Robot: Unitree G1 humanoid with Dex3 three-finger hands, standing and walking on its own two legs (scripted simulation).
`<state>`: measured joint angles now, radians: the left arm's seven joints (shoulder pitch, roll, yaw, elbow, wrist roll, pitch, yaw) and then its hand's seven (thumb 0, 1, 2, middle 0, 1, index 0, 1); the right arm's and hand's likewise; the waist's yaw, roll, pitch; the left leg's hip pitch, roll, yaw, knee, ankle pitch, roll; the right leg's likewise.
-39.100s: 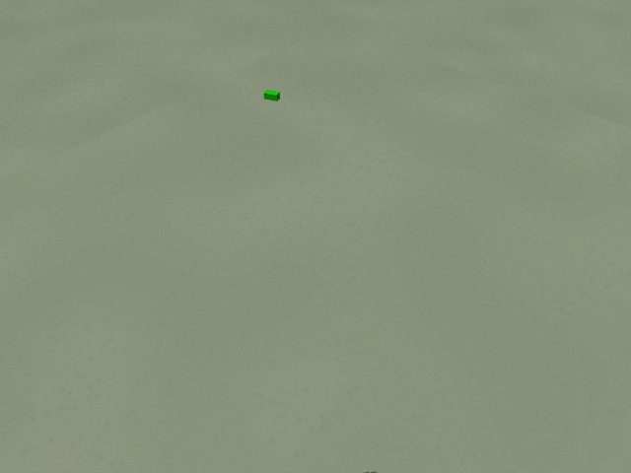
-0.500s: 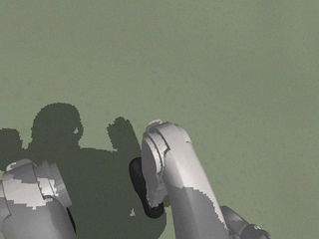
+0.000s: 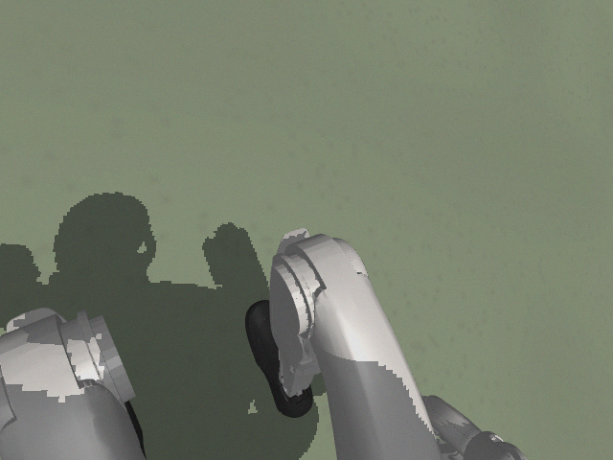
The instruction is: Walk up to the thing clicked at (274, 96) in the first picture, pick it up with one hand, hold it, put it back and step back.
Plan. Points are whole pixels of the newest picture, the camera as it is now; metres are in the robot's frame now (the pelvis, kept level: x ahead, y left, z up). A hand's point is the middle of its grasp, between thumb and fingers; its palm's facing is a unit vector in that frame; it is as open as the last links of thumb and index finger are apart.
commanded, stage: open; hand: left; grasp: from above
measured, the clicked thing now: out of the picture +0.44 +0.32 -0.28
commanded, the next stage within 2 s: withdraw in 0.04 s
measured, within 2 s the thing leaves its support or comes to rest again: neither
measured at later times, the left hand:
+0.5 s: hand out of the picture +0.47 +0.33 -0.17, palm faces -0.25 -0.11 -0.96, open 13.3 cm
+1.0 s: hand out of the picture +0.41 +0.32 -0.11, palm faces -0.48 -0.11 -0.87, open 12.9 cm
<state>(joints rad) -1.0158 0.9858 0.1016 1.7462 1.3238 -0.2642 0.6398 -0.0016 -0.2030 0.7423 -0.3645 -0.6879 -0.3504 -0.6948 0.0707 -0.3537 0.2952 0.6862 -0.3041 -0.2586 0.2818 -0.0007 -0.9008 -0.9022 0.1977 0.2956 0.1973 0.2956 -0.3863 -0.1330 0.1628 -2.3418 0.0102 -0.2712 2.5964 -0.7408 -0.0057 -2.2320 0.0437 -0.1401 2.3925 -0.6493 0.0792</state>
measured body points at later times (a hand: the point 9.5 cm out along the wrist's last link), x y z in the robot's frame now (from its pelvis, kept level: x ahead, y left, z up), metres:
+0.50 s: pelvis +0.01 +0.00 +0.01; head +0.24 +0.12 +0.38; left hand +0.47 +0.33 -0.12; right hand +0.07 -0.25 -0.06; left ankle +0.06 +0.12 -0.26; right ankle +0.12 -0.13 -0.26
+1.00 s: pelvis -0.01 -0.02 +0.04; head +0.20 +0.08 +0.43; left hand +0.43 +0.32 -0.06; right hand +0.09 -0.29 -0.05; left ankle +0.06 +0.12 -0.26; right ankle +0.12 -0.13 -0.26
